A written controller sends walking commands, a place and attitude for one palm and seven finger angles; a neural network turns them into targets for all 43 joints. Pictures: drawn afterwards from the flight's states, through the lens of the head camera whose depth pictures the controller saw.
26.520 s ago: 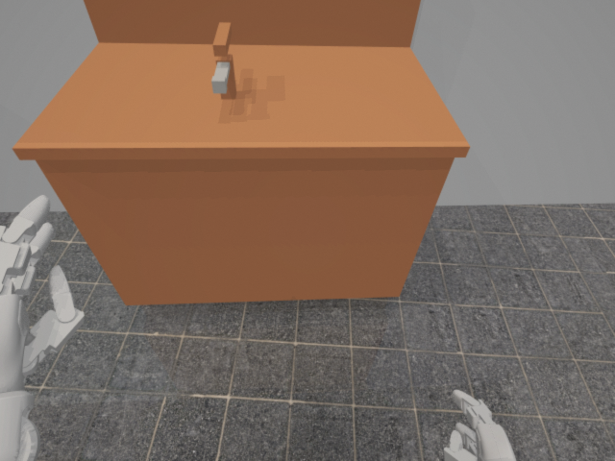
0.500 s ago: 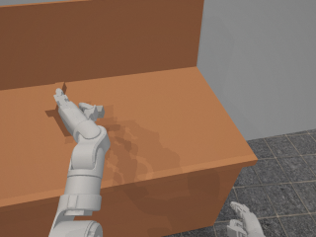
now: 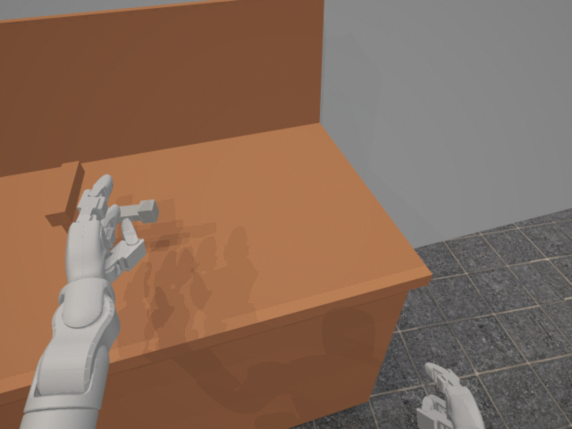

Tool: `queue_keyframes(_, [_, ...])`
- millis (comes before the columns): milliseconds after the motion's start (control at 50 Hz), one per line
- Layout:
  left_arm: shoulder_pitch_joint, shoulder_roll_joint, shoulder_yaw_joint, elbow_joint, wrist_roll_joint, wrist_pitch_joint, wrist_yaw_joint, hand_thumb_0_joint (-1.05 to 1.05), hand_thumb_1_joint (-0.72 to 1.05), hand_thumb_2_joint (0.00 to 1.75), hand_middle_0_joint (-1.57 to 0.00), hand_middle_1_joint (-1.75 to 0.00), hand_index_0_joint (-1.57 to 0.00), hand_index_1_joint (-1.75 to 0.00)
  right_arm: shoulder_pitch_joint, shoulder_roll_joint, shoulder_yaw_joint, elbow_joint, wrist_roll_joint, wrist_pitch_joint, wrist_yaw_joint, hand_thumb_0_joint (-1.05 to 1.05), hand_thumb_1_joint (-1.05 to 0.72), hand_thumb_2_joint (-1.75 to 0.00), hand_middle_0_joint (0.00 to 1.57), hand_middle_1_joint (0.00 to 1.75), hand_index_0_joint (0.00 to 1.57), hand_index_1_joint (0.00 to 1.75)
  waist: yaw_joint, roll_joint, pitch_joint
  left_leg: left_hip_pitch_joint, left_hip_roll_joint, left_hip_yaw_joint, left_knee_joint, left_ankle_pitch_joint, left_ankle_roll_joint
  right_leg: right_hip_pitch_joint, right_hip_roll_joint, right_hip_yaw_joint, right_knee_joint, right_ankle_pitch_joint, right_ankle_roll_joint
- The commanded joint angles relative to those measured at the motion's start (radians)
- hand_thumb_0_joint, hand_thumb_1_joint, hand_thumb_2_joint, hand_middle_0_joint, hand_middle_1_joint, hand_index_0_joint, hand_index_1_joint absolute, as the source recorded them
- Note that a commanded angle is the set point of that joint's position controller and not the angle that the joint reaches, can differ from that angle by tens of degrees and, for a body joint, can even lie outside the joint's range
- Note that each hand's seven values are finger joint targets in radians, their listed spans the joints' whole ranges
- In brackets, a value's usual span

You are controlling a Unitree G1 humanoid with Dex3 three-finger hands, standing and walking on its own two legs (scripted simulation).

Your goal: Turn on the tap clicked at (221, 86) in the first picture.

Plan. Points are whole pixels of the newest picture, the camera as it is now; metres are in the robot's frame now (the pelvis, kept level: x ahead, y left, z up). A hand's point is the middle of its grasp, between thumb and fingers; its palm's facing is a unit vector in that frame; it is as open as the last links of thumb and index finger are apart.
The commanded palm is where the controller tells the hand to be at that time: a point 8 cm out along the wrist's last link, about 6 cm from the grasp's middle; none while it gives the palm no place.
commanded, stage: draw the hand back beside the body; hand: left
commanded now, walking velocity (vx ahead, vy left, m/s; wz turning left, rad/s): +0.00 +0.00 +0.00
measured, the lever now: (148, 211) +0.43 +0.27 +0.08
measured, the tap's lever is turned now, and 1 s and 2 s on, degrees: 81 81 81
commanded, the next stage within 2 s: step back with the hand held close in 1.16 s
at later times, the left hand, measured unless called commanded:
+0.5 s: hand (90, 288) +0.22 +0.24 +0.16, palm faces +0.32 -0.90 -0.29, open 7.6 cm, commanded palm +0.19 +0.28 +0.17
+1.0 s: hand (28, 330) +0.17 +0.28 +0.16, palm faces +0.43 -0.84 -0.33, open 7.4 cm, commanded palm +0.14 +0.32 +0.17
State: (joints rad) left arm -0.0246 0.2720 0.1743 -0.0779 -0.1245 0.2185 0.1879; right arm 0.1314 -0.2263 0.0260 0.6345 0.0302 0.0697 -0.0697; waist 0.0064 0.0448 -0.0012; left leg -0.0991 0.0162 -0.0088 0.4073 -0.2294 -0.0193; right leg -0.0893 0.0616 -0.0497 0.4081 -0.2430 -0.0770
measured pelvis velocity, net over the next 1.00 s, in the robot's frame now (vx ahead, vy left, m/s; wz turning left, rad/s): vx -0.02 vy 0.03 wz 0.03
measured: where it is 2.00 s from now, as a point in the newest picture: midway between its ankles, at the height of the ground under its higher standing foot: outside the picture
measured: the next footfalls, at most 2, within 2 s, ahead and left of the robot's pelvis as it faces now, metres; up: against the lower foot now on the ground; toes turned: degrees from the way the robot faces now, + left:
none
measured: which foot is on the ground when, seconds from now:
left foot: down 0.00-1.00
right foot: down 0.00-1.00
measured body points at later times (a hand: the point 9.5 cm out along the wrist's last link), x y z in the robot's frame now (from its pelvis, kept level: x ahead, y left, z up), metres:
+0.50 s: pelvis -0.02 +0.02 +0.00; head -0.04 +0.00 +0.45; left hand +0.20 +0.28 +0.18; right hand +0.18 -0.19 -0.08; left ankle +0.00 +0.14 -0.74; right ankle -0.01 -0.06 -0.74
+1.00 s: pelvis -0.02 +0.03 +0.00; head -0.04 +0.02 +0.45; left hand +0.15 +0.32 +0.18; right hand +0.19 -0.17 -0.08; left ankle +0.00 +0.14 -0.74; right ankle -0.01 -0.06 -0.74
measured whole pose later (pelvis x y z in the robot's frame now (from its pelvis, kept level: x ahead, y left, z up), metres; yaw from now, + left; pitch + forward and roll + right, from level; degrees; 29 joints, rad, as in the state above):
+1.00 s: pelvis -0.02 +0.03 +0.00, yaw +2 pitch -7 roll -1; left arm 0.41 0.33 0.24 -0.37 -0.07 -0.10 0.11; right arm 0.15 -0.22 0.03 0.64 0.00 -0.05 -0.05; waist 0.07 0.06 0.05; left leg -0.07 -0.02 -0.03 0.39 -0.20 0.02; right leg -0.03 0.03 -0.07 0.33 -0.19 -0.03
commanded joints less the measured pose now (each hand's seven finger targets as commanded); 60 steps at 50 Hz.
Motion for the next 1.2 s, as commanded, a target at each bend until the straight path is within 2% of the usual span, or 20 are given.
queue_keyframes(0, [-0.333,0.238,0.045,-0.326,0.035,-0.253,-0.038,0.00,0.90,0.90,-0.17,-0.20,-0.17,-0.20,-0.161,-0.096,-0.028,-0.163,-0.008,-0.129,0.002,0.00,-0.90,-0.90,0.20,0.30,0.20,0.30,0.018,0.058,-0.128,0.080,-0.012,-0.012,-0.032,0.157,0.057,-0.005,-0.076,0.066,-0.124,0.205,0.052])
queue_keyframes(40, [-0.333,0.202,0.005,-0.289,0.040,-0.290,-0.044,0.00,0.90,0.90,-0.17,-0.21,-0.17,-0.21,-0.154,-0.101,-0.033,-0.154,-0.008,-0.152,-0.002,0.00,-0.90,-0.90,0.20,0.30,0.20,0.30,0.007,-0.023,-0.114,0.100,-0.012,-0.014,-0.041,0.132,0.064,-0.018,-0.073,0.065,-0.143,0.166,0.057])
queue_keyframes(80, [-0.314,0.168,-0.030,-0.247,0.045,-0.321,-0.048,0.00,0.90,0.90,-0.17,-0.21,-0.17,-0.21,-0.150,-0.105,-0.034,-0.139,-0.008,-0.164,-0.004,0.00,-0.90,-0.90,0.20,0.30,0.20,0.30,0.002,-0.030,-0.081,0.112,-0.014,-0.017,-0.056,0.094,0.065,-0.044,-0.069,0.059,-0.166,0.102,0.054])
queue_keyframes(140, [-0.209,0.181,-0.002,-0.211,0.047,-0.351,-0.054,0.00,0.90,0.90,-0.17,-0.22,-0.17,-0.22,-0.147,-0.108,-0.039,-0.133,-0.009,-0.167,-0.002,0.00,-0.90,-0.90,0.20,0.30,0.20,0.30,0.017,-0.071,-0.081,0.096,-0.015,-0.019,-0.068,0.088,0.070,-0.016,-0.074,0.060,-0.176,0.092,0.056])
queue_keyframes(160, [-0.173,0.204,0.028,-0.208,0.049,-0.359,-0.056,0.00,0.90,0.90,-0.18,-0.22,-0.18,-0.22,-0.152,-0.111,-0.039,-0.128,-0.010,-0.163,-0.002,0.00,-0.90,-0.90,0.20,0.30,0.20,0.30,0.028,-0.031,-0.080,0.093,-0.017,-0.019,-0.078,0.092,0.067,-0.006,-0.074,0.060,-0.182,0.088,0.051])
queue_keyframes(240, [-0.075,0.235,0.086,-0.244,0.043,-0.382,-0.065,0.00,0.90,0.90,-0.18,-0.24,-0.18,-0.24,-0.149,-0.102,-0.038,-0.143,-0.015,-0.154,0.003,0.00,-0.90,-0.90,0.20,0.30,0.20,0.30,0.043,-0.047,-0.108,0.068,-0.012,-0.020,-0.084,0.120,0.063,0.051,-0.077,0.059,-0.170,0.130,0.049])
queue_keyframes(260, [-0.050,0.241,0.100,-0.255,0.045,-0.385,-0.069,0.00,0.90,0.90,-0.18,-0.24,-0.18,-0.24,-0.158,-0.102,-0.036,-0.143,-0.015,-0.150,0.003,0.00,-0.90,-0.90,0.20,0.30,0.20,0.30,0.046,-0.005,-0.081,0.065,-0.009,-0.024,-0.094,0.118,0.058,0.038,-0.075,0.055,-0.176,0.118,0.044])
queue_keyframes(340, [-0.009,0.237,0.107,-0.308,0.041,-0.394,-0.074,0.00,0.90,0.90,-0.18,-0.25,-0.18,-0.25,-0.157,-0.094,-0.033,-0.162,-0.018,-0.153,0.004,0.00,-0.90,-0.90,0.20,0.30,0.20,0.30,0.047,-0.019,-0.084,0.066,-0.003,-0.025,-0.090,0.126,0.055,0.041,-0.073,0.052,-0.173,0.127,0.043])
queue_keyframes(400, [0.029,0.233,0.113,-0.353,0.046,-0.398,-0.074,0.00,0.90,0.90,-0.19,-0.26,-0.19,-0.26,-0.152,-0.093,-0.032,-0.165,-0.021,-0.158,0.005,0.00,-0.90,-0.90,0.20,0.30,0.20,0.30,0.048,0.015,-0.096,0.075,-0.002,-0.030,-0.092,0.145,0.052,0.048,-0.071,0.048,-0.167,0.140,0.038])
queue_keyframes(440, [0.065,0.212,0.096,-0.361,0.042,-0.393,-0.078,0.00,0.90,0.90,-0.19,-0.27,-0.19,-0.27,-0.155,-0.095,-0.034,-0.167,-0.021,-0.161,0.008,0.00,-0.90,-0.90,0.20,0.30,0.20,0.30,0.045,-0.023,-0.082,0.078,0.003,-0.031,-0.088,0.144,0.053,0.035,-0.071,0.048,-0.169,0.140,0.041])
queue_keyframes(460, [0.057,0.206,0.094,-0.380,0.047,-0.395,-0.078,0.00,0.90,0.90,-0.19,-0.27,-0.19,-0.27,-0.160,-0.095,-0.032,-0.166,-0.019,-0.163,0.007,0.00,-0.90,-0.90,0.20,0.30,0.20,0.30,0.043,0.014,-0.066,0.078,0.000,-0.033,-0.095,0.143,0.051,0.027,-0.069,0.047,-0.171,0.131,0.037])
queue_keyframes(540, [0.103,0.208,0.101,-0.381,0.044,-0.391,-0.076,0.00,0.90,0.90,-0.19,-0.28,-0.19,-0.28,-0.154,-0.100,-0.037,-0.161,-0.020,-0.166,0.008,0.00,-0.90,-0.90,0.20,0.30,0.20,0.30,0.043,-0.034,-0.050,0.064,0.002,-0.039,-0.090,0.125,0.053,0.021,-0.069,0.045,-0.171,0.113,0.038])
queue_keyframes(580, [0.109,0.203,0.098,-0.401,0.048,-0.394,-0.073,0.00,0.90,0.90,-0.20,-0.29,-0.20,-0.29,-0.157,-0.098,-0.034,-0.159,-0.020,-0.167,0.006,0.00,-0.90,-0.90,0.20,0.30,0.20,0.30,0.040,0.012,-0.039,0.067,0.002,-0.044,-0.096,0.106,0.051,0.011,-0.068,0.046,-0.171,0.092,0.035])
queue_keyframes(700, [0.213,0.223,0.138,-0.476,0.050,-0.394,-0.065,0.00,0.90,0.90,-0.20,-0.30,-0.20,-0.30,-0.147,-0.100,-0.037,-0.162,-0.026,-0.177,0.010,0.00,-0.90,-0.90,0.20,0.30,0.20,0.30,0.052,0.037,-0.065,0.062,0.005,-0.055,-0.087,0.152,0.044,0.042,-0.068,0.041,-0.147,0.136,0.029])
queue_keyframes(740, [0.247,0.221,0.143,-0.482,0.045,-0.388,-0.066,0.00,0.90,0.90,-0.20,-0.30,-0.20,-0.30,-0.147,-0.101,-0.037,-0.162,-0.025,-0.177,0.013,0.00,-0.90,-0.90,0.20,0.30,0.20,0.30,0.052,0.014,-0.044,0.042,0.007,-0.060,-0.088,0.139,0.042,0.037,-0.068,0.038,-0.146,0.125,0.030])
queue_keyframes(840, [0.319,0.229,0.169,-0.508,0.044,-0.384,-0.066,0.00,0.90,0.90,-0.20,-0.30,-0.20,-0.30,-0.144,-0.100,-0.040,-0.166,-0.024,-0.178,0.012,0.00,-0.90,-0.90,0.20,0.30,0.20,0.30,0.054,0.034,-0.031,0.028,0.010,-0.060,-0.080,0.126,0.041,0.027,-0.069,0.040,-0.141,0.113,0.029])
queue_keyframes(880, [0.304,0.215,0.160,-0.507,0.047,-0.384,-0.065,0.00,0.90,0.90,-0.20,-0.30,-0.20,-0.30,-0.144,-0.102,-0.036,-0.162,-0.026,-0.177,0.011,0.00,-0.90,-0.90,0.20,0.30,0.20,0.30,0.047,0.013,-0.009,0.012,0.010,-0.073,-0.090,0.103,0.038,0.015,-0.066,0.034,-0.138,0.092,0.027])
queue_keyframes(980, [0.267,0.219,0.155,-0.500,0.052,-0.385,-0.058,0.00,0.90,0.90,-0.20,-0.30,-0.20,-0.30,-0.144,-0.105,-0.037,-0.155,-0.025,-0.189,0.006,0.00,-0.90,-0.90,0.20,0.30,0.20,0.30,0.046,0.028,-0.025,0.031,0.005,-0.071,-0.083,0.101,0.043,0.011,-0.068,0.038,-0.137,0.089,0.027])
queue_keyframes(1040, [0.291,0.222,0.160,-0.494,0.047,-0.381,-0.057,0.00,0.90,0.90,-0.20,-0.30,-0.20,-0.30,-0.141,-0.105,-0.038,-0.155,-0.026,-0.191,0.006,0.00,-0.90,-0.90,0.20,0.30,0.20,0.30,0.053,-0.005,-0.039,0.030,0.005,-0.072,-0.078,0.124,0.045,0.027,-0.071,0.036,-0.130,0.105,0.030])
queue_keyframes(1180, [0.296,0.229,0.170,-0.503,0.051,-0.387,-0.058,0.00,0.90,0.90,-0.20,-0.30,-0.20,-0.30,-0.146,-0.100,-0.036,-0.153,-0.026,-0.188,0.007,0.00,-0.90,-0.90,0.20,0.30,0.20,0.30,0.054,0.033,-0.032,0.023,0.002,-0.069,-0.078,0.117,0.044,0.027,-0.073,0.038,-0.133,0.098,0.027])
